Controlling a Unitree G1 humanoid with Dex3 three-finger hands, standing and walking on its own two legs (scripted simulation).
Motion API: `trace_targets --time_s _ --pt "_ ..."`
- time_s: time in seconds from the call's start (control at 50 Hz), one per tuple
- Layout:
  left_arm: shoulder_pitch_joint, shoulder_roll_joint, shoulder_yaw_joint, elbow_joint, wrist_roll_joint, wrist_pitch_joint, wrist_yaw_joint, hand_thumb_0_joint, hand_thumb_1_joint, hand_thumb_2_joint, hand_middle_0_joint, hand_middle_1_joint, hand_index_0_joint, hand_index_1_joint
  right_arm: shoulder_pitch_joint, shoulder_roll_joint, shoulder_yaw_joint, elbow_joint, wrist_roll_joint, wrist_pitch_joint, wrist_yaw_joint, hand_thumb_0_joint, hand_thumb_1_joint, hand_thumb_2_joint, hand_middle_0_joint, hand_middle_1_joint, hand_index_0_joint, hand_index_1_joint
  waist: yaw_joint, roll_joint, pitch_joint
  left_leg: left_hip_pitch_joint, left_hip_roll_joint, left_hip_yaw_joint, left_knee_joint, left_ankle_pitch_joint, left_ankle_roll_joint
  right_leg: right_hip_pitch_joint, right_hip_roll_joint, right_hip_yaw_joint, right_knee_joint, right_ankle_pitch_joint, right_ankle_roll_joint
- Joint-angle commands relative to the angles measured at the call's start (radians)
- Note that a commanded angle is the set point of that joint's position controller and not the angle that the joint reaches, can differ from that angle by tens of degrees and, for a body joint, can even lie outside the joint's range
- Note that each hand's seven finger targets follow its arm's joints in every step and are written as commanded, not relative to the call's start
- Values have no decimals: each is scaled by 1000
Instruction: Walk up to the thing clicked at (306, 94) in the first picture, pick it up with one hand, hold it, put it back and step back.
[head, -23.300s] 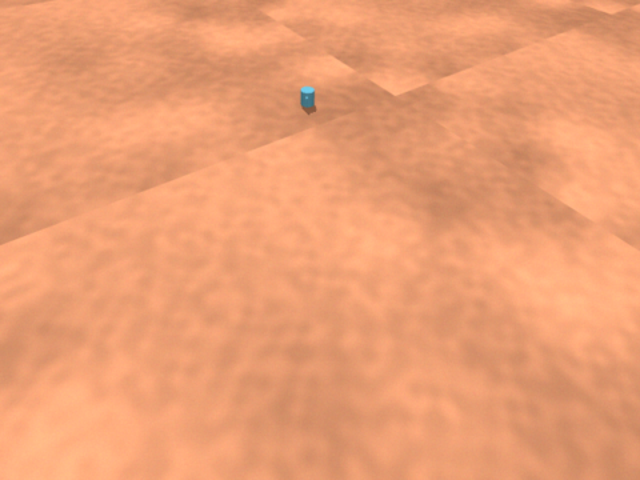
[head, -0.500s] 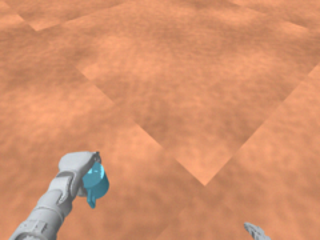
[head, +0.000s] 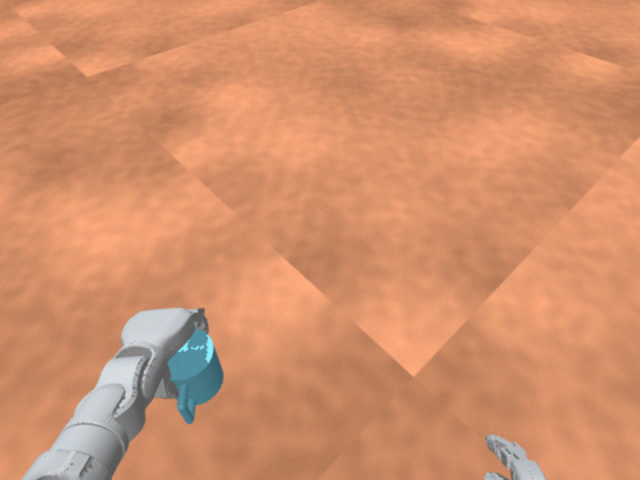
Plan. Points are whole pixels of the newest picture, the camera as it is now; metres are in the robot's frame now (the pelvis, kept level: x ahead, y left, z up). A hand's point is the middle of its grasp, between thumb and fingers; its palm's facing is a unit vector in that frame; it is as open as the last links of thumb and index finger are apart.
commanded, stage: hold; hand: left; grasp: from above
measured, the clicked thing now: (190, 377) +0.29 +0.20 -0.10
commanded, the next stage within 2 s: crouch in 0.98 s
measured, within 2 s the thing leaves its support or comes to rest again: neither
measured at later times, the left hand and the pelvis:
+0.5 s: hand (163, 369) +0.27 +0.22 -0.04, palm faces -0.45 -0.06 -0.89, open 10.9 cm; pelvis -0.01 +0.00 +0.00, yaw +0 degrees
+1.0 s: hand (163, 363) +0.28 +0.22 -0.04, palm faces -0.46 -0.06 -0.89, open 10.9 cm; pelvis +0.00 +0.00 +0.01, yaw +0 degrees
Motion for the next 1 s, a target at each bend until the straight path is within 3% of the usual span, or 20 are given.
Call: trace_targets --time_s 0.0,0.12,0.16,0.24,0.32,0.36,0.38,0.44,0.48,0.52,0.56,0.58,0.64,0.66,0.76,0.8,0.82,0.86,0.9,0.98 --pt "-337 215 113 -225 -11 -7 32 0 479 1000 -879 -842 -878 -844 -81 -135 -44 -136 1 -39 -18 0 -896 -900 200 300 200 300 4 -11 -234 115 -36 0 -89 157 11 84 34 -11 -97 114 -26" --pt "-340 214 109 -248 -10 -9 24 0 478 1005 -863 -873 -869 -869 -92 -133 -38 -136 3 -39 -24 0 -898 -900 200 300 200 300 3 -6 -245 135 -31 -5 -100 175 8 94 37 -14 -97 124 -29" --pt "-335 225 121 -245 -10 -9 24 0 464 1012 -851 -879 -856 -874 -102 -133 -38 -136 4 -38 -26 0 -897 -900 200 300 200 300 10 4 -232 138 -30 -6 -107 164 6 91 38 -16 -102 108 -30" --pt "-338 209 104 -257 -15 -4 20 0 477 1004 -859 -891 -868 -883 -121 -128 -32 -147 7 -42 -26 0 -899 -901 200 300 199 300 12 3 -196 125 -28 -8 -131 102 6 85 38 -16 -120 52 -32" --pt "-309 217 111 -296 -18 -6 1 0 449 1012 -823 -911 -834 -899 -135 -128 -31 -154 10 -44 -26 0 -896 -899 200 300 200 300 20 4 -211 141 -27 -10 -136 110 5 99 38 -16 -123 53 -32" --pt "-317 231 123 -308 -20 -7 -7 0 443 1006 -834 -881 -840 -876 -138 -125 -29 -152 9 -44 -29 0 -898 -900 200 300 200 300 24 4 -225 149 -28 -11 -134 133 6 114 38 -16 -123 72 -31" --pt "-334 202 90 -323 -20 -6 -11 0 445 1017 -834 -896 -840 -889 -136 -121 -26 -154 8 -45 -30 0 -898 -900 200 300 199 300 10 -5 -230 155 -28 -11 -131 137 8 108 37 -13 -123 83 -29" --pt "-303 224 122 -310 -24 -5 -12 0 422 1016 -813 -899 -821 -891 -136 -125 -26 -152 13 -43 -33 0 -897 -900 200 300 200 300 20 1 -222 164 -28 -7 -139 149 6 111 40 -14 -125 88 -32" --pt "-318 200 96 -328 -25 -5 -13 0 430 1004 -803 -918 -818 -902 -141 -124 -23 -153 11 -45 -33 0 -895 -899 200 300 200 300 14 -5 -215 166 -24 -13 -144 147 4 106 41 -17 -125 90 -33" --pt "-279 210 111 -286 -22 -1 -14 0 441 1009 -825 -899 -834 -890 -145 -123 -23 -153 13 -42 -34 0 -895 -899 200 300 200 300 23 -14 -179 145 -23 -16 -152 130 5 101 40 -19 -132 74 -32" --pt "-301 225 120 -295 -23 -10 -18 0 422 1023 -810 -906 -818 -898 -146 -121 -22 -151 13 -42 -34 0 -895 -900 200 300 200 300 23 -17 -194 150 -29 -9 -150 130 9 114 37 -15 -136 70 -31" --pt "-303 210 105 -296 -22 -10 -20 0 423 1032 -804 -937 -817 -925 -149 -115 -19 -153 11 -41 -34 0 -898 -901 200 300 199 300 14 -24 -194 150 -36 -5 -144 136 12 112 33 -10 -141 79 -27" --pt "-307 232 127 -308 -23 -17 -16 0 444 1034 -828 -922 -838 -913 -146 -118 -21 -147 11 -40 -36 0 -898 -901 200 300 200 300 21 -13 -218 168 -36 -3 -138 158 11 123 32 -8 -139 97 -28" --pt "-324 211 101 -318 -23 -19 -16 0 440 1043 -832 -918 -839 -913 -146 -117 -19 -146 11 -39 -36 0 -899 -901 200 300 200 300 10 -11 -223 180 -34 -5 -141 168 10 118 33 -9 -134 108 -29" --pt "-316 244 149 -308 -13 -17 9 0 418 1040 -795 -935 -808 -923 -139 -117 -24 -139 10 -36 -37 0 -892 -898 200 300 200 300 29 17 -237 175 -35 -1 -139 186 5 130 36 -14 -132 119 -33" --pt "-311 201 108 -302 -12 -12 10 0 429 1027 -804 -941 -820 -925 -141 -111 -24 -139 10 -37 -35 0 -896 -899 200 300 200 300 17 -9 -228 177 -35 -1 -139 185 7 130 35 -15 -136 123 -31" --pt "-328 220 120 -300 -13 -10 13 0 451 1032 -814 -946 -832 -928 -145 -119 -27 -136 10 -37 -37 0 -894 -899 200 300 200 300 17 -7 -230 177 -37 -1 -135 189 8 127 33 -12 -137 128 -28" --pt "-301 202 102 -286 -13 -8 6 0 427 1049 -809 -940 -820 -930 -137 -117 -29 -137 12 -36 -35 0 -896 -900 200 300 200 300 16 -7 -220 177 -33 -4 -141 200 6 125 35 -16 -133 138 -31" --pt "-297 235 131 -311 -15 -13 -2 0 420 1035 -812 -915 -818 -909 -138 -119 -33 -138 12 -33 -36 0 -894 -899 200 300 200 300 27 -1 -234 181 -32 -3 -142 205 7 140 34 -16 -136 141 -32" --pt "-314 234 121 -282 -15 -18 -14 0 388 1015 -785 -920 -795 -910 -124 -122 -30 -130 12 -29 -38 0 -899 -901 200 300 200 300 16 -1 -228 189 -27 -8 -140 246 5 142 39 -17 -130 177 -34"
